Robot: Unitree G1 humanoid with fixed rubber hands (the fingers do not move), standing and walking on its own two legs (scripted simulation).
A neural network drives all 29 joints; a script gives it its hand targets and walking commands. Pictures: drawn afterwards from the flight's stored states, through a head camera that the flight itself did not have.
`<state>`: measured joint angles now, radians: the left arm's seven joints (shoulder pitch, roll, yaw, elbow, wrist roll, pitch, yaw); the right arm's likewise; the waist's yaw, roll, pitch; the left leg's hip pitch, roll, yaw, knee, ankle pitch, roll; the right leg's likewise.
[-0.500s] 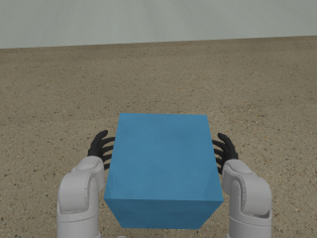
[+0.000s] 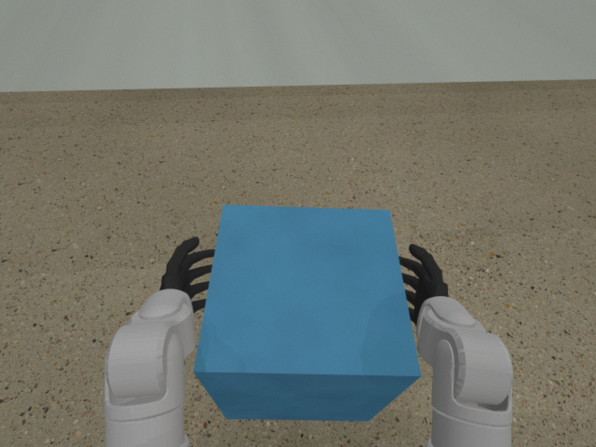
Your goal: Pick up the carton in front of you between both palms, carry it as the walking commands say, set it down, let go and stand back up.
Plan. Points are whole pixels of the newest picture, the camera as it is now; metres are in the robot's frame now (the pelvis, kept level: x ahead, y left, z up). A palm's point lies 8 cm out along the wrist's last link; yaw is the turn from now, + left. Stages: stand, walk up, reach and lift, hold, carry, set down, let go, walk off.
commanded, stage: carry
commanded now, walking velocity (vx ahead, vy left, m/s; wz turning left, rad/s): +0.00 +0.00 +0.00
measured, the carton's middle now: (302, 322) +0.28 +0.00 +0.02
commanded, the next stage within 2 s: none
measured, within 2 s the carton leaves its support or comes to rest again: neither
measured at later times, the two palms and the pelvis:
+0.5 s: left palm (181, 254) +0.35 +0.17 +0.08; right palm (397, 252) +0.36 -0.13 +0.08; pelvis +0.08 +0.00 -0.01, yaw +3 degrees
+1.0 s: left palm (176, 294) +0.31 +0.17 +0.04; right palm (391, 293) +0.32 -0.12 +0.04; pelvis +0.04 +0.01 -0.01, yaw +3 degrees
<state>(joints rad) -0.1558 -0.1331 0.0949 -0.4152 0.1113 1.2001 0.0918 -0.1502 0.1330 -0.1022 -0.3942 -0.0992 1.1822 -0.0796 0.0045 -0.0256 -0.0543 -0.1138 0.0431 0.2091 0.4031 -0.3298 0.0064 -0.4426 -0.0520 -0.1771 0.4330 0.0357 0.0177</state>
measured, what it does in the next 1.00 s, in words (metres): stands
